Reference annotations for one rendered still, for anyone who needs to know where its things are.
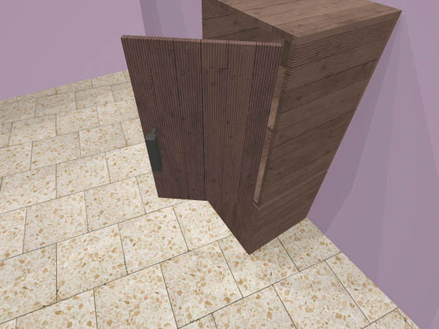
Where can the cupboard door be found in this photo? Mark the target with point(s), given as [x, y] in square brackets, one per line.
[211, 101]

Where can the handle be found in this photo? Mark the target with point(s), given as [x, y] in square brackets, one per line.
[153, 150]

